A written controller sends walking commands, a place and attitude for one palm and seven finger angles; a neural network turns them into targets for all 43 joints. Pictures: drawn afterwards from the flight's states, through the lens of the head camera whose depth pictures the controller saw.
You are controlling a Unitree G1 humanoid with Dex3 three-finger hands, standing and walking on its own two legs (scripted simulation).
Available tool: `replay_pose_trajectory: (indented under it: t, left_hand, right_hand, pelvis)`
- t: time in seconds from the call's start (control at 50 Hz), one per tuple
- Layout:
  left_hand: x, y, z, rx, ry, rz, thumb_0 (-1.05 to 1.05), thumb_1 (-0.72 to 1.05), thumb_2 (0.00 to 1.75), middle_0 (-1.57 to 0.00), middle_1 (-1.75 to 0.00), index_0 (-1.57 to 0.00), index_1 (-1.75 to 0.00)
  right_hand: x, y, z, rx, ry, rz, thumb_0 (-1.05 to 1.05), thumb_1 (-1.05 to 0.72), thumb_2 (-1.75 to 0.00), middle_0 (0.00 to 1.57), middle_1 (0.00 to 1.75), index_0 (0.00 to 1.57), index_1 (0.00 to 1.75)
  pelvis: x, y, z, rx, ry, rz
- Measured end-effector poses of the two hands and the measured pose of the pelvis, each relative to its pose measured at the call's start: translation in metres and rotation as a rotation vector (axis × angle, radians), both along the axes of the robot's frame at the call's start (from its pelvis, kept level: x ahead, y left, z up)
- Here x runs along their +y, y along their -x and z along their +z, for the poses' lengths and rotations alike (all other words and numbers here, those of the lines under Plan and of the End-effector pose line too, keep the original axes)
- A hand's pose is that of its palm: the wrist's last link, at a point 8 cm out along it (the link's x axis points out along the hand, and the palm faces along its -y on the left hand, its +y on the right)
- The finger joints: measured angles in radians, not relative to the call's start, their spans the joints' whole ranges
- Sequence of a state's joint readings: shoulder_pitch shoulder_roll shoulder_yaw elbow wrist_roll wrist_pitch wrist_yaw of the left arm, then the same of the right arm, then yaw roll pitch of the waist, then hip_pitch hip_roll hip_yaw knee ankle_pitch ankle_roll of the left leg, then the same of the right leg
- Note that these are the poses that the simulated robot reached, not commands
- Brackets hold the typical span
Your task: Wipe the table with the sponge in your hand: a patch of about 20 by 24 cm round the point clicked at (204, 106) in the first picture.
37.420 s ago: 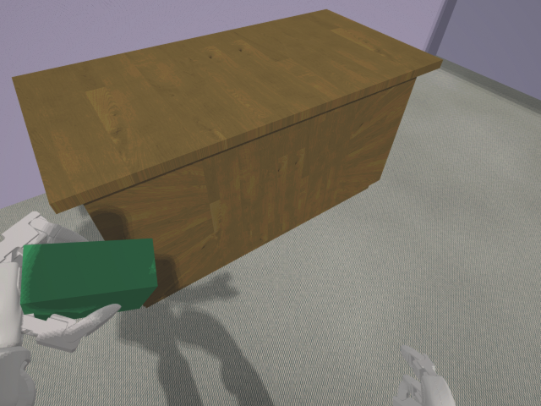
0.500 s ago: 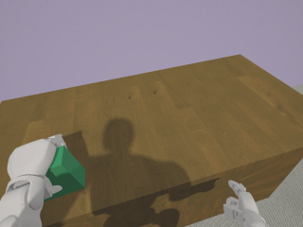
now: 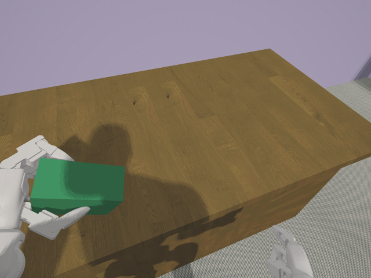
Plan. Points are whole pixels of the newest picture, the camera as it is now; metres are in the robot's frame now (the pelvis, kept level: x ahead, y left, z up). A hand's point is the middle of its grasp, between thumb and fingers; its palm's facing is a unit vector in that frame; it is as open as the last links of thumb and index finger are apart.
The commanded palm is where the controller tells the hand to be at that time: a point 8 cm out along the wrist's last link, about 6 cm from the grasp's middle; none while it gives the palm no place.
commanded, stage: step back with the hand held close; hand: left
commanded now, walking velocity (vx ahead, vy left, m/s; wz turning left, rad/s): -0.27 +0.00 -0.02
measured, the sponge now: (91, 191) +0.22 +0.18 +0.14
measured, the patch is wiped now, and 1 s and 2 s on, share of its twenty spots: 1.00 1.00 1.00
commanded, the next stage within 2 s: stop stepping back and stand still in 1.16 s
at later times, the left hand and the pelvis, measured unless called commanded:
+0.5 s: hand (10, 214) +0.16 +0.27 +0.17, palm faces +0.40 -0.82 -0.42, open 10.0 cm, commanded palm +0.12 +0.30 +0.19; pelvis -0.04 +0.02 -0.01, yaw +1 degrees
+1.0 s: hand out of the picture +0.11 +0.25 +0.17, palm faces +0.34 -0.87 -0.35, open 10.0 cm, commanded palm +0.05 +0.30 +0.19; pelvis -0.12 +0.02 -0.01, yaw +0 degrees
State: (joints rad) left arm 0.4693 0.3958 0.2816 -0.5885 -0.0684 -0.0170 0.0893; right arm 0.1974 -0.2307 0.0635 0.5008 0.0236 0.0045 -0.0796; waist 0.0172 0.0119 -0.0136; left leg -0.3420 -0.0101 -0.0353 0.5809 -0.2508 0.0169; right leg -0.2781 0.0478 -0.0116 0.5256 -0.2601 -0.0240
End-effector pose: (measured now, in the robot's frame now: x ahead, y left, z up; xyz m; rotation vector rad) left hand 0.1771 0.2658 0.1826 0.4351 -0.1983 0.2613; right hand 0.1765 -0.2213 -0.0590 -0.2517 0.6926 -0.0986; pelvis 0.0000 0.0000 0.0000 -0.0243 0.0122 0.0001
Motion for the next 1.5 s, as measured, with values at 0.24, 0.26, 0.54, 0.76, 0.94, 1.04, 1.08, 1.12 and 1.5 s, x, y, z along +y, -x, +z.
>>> replay_pose_trajectory:
  t: [0.24,0.26,0.54,0.76,0.94,1.04,1.08,1.12,1.5]
  left_hand:
    - [0.036,0.017,-0.009,-0.004,-0.026,0.063,-0.01,-0.51,1.07,-0.74,-1.37,-0.76,-1.35]
    - [0.036,0.020,-0.010,-0.006,-0.022,0.060,-0.01,-0.51,1.07,-0.74,-1.37,-0.76,-1.35]
    - [0.038,0.056,-0.001,-0.109,-0.044,0.089,-0.01,-0.51,1.07,-0.74,-1.36,-0.77,-1.35]
    - [0.050,0.077,-0.005,-0.143,-0.087,0.046,-0.01,-0.51,1.07,-0.75,-1.36,-0.77,-1.34]
    - [0.037,0.098,-0.002,-0.145,-0.018,0.062,-0.01,-0.51,1.07,-0.74,-1.37,-0.76,-1.35]
    - [0.017,0.118,-0.003,-0.140,0.002,-0.035,-0.01,-0.51,1.07,-0.74,-1.37,-0.77,-1.35]
    - [0.018,0.128,-0.002,-0.148,0.002,-0.056,-0.01,-0.51,1.07,-0.74,-1.36,-0.77,-1.35]
    - [0.025,0.136,-0.001,-0.161,-0.012,-0.059,-0.01,-0.51,1.07,-0.75,-1.36,-0.77,-1.35]
    - [0.018,0.282,-0.003,-0.139,-0.047,0.020,-0.01,-0.51,1.07,-0.75,-1.36,-0.77,-1.35]
  right_hand:
    - [-0.012,0.058,-0.020,0.101,0.039,-0.111,0.02,-0.90,-0.90,0.20,0.30,0.20,0.29]
    - [-0.011,0.058,-0.019,0.092,0.042,-0.108,0.02,-0.90,-0.90,0.20,0.30,0.20,0.29]
    - [0.013,0.043,-0.008,-0.037,0.025,0.007,0.02,-0.90,-0.90,0.20,0.30,0.20,0.30]
    - [0.019,0.066,-0.004,-0.036,0.071,-0.016,0.02,-0.90,-0.90,0.20,0.30,0.20,0.30]
    - [0.027,0.105,-0.012,-0.013,0.002,0.016,0.02,-0.90,-0.90,0.20,0.30,0.20,0.30]
    - [0.016,0.135,-0.010,0.010,0.001,-0.036,0.02,-0.90,-0.90,0.21,0.30,0.21,0.30]
    - [0.012,0.148,-0.005,0.022,0.020,-0.061,0.02,-0.90,-0.90,0.21,0.30,0.21,0.30]
    - [0.009,0.159,-0.001,0.023,0.045,-0.076,0.02,-0.90,-0.90,0.20,0.30,0.20,0.30]
    - [0.001,0.308,-0.028,0.004,-0.024,-0.046,0.02,-0.90,-0.90,0.20,0.30,0.20,0.30]
  pelvis:
    - [0.016,0.015,-0.006,0.028,0.011,0.001]
    - [0.017,0.017,-0.007,0.029,0.012,0.001]
    - [0.016,0.043,-0.012,0.023,0.020,0.019]
    - [0.027,0.069,-0.019,0.006,0.032,0.024]
    - [0.019,0.101,-0.010,0.009,0.052,-0.018]
    - [0.017,0.122,-0.009,0.002,0.043,-0.009]
    - [0.019,0.129,-0.007,0.014,0.023,-0.007]
    - [0.022,0.139,-0.008,0.027,0.008,0.003]
    - [0.010,0.275,-0.020,-0.070,0.043,0.002]
